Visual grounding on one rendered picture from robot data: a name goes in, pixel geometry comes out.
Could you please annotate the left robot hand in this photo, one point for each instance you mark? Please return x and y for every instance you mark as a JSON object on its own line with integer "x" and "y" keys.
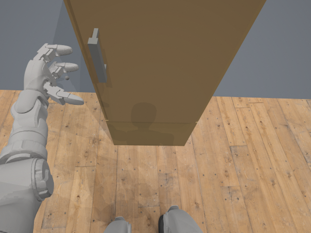
{"x": 37, "y": 74}

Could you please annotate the left robot shin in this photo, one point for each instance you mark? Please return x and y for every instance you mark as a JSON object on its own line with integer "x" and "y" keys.
{"x": 119, "y": 218}

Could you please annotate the robot left thigh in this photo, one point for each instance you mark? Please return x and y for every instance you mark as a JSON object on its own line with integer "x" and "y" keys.
{"x": 119, "y": 226}

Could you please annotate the left robot forearm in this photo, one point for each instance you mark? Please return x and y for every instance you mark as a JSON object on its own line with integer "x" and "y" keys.
{"x": 28, "y": 137}

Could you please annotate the robot left upper arm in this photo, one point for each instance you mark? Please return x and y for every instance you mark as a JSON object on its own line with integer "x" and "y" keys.
{"x": 23, "y": 186}

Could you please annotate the handle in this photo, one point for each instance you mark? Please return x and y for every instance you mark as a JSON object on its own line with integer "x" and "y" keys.
{"x": 97, "y": 58}

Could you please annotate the cupboard door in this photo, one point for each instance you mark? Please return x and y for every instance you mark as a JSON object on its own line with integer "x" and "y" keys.
{"x": 163, "y": 57}

